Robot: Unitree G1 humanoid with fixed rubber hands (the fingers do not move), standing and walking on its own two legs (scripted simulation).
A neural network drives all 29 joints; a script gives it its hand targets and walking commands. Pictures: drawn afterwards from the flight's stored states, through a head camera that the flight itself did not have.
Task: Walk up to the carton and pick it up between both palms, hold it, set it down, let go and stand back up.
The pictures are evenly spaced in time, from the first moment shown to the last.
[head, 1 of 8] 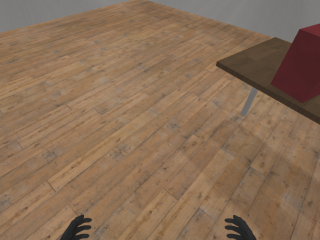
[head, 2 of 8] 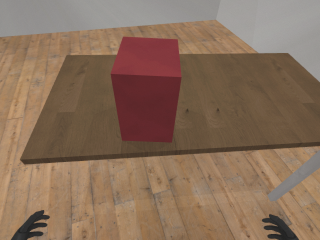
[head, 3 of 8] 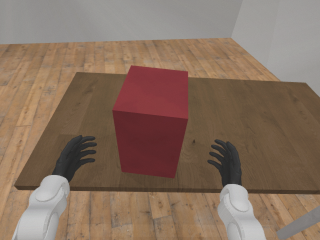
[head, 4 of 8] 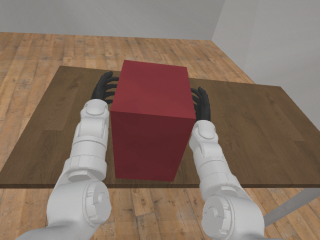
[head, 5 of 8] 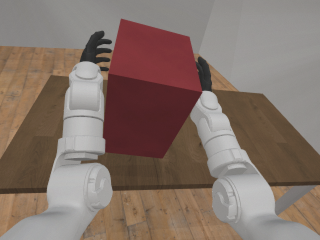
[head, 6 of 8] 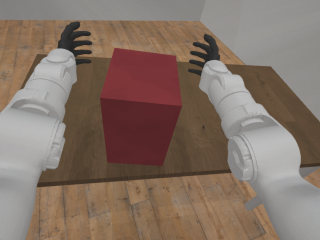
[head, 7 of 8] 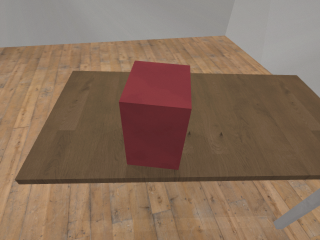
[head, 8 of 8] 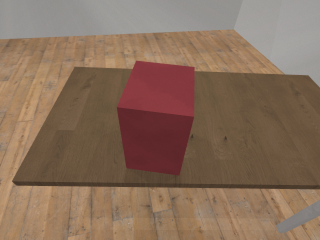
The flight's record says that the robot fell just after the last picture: no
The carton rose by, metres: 0.23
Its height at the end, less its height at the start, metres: +0.00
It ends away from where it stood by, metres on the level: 0.03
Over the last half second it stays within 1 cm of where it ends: yes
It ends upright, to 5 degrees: yes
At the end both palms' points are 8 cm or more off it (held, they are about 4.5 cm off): yes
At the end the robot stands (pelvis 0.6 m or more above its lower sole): yes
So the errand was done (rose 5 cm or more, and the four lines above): yes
